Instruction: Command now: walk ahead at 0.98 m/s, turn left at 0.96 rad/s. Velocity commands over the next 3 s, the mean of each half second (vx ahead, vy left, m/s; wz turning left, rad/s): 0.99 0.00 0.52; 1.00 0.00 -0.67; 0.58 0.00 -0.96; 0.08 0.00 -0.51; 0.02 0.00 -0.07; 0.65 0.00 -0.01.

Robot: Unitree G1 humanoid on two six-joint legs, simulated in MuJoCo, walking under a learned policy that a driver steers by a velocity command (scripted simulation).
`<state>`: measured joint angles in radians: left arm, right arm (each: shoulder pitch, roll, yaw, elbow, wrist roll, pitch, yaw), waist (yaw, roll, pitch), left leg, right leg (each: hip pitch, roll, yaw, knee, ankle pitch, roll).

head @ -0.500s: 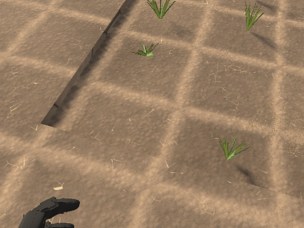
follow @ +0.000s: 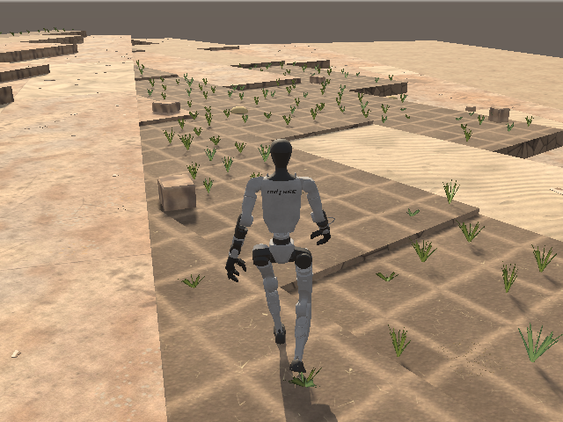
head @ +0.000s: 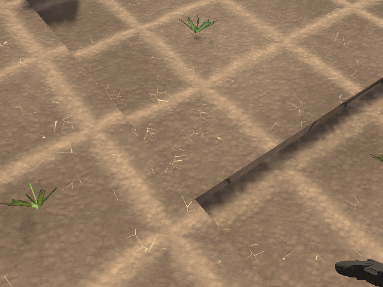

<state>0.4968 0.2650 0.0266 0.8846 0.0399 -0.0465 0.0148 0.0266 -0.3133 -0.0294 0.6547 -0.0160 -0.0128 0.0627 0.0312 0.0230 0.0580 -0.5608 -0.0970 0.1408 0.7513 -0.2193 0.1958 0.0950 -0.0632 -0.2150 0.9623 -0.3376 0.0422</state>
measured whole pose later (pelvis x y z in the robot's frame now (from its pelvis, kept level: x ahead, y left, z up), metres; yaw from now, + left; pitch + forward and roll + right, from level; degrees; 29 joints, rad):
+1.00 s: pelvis +0.88 +0.10 +0.04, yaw -10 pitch +1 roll +3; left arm 0.11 0.38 0.10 0.68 0.03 0.00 -0.08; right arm 0.39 -0.34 -0.06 0.89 -0.02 -0.11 -0.02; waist -0.06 -0.06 0.03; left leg -0.02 -0.01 0.21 0.41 -0.41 -0.01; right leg -0.65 -0.06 -0.01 0.86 -0.02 -0.08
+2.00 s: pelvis +1.36 +0.00 -0.01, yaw -54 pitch +0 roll +1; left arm 0.16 0.22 0.01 0.70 0.03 0.03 0.01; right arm 0.20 -0.30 -0.08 0.72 -0.01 0.02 -0.03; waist -0.01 0.03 0.02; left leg -0.43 0.03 -0.03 0.80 -0.37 -0.08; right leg -0.28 0.04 0.04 0.52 -0.24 -0.05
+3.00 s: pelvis +1.50 -0.14 -0.02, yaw -54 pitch +3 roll +0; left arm 0.55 0.21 0.05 1.06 0.02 -0.10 -0.01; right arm -0.02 -0.26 -0.04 0.71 -0.04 -0.01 0.07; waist 0.11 0.01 -0.02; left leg -0.68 0.07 0.07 0.74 -0.08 0.05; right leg 0.19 0.00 -0.01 0.06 -0.31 -0.01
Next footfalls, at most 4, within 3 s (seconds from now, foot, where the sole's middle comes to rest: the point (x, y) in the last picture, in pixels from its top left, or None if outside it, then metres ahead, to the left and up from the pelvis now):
0.36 right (236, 252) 0.56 -0.10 -0.73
0.76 left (150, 187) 0.82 0.22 -0.73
1.18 right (209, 119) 1.23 -0.01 -0.79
1.52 left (209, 73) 1.56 -0.01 -0.79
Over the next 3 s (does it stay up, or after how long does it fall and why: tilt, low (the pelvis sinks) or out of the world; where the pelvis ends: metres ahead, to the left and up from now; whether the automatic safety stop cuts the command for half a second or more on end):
stays up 1.50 -0.14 -0.02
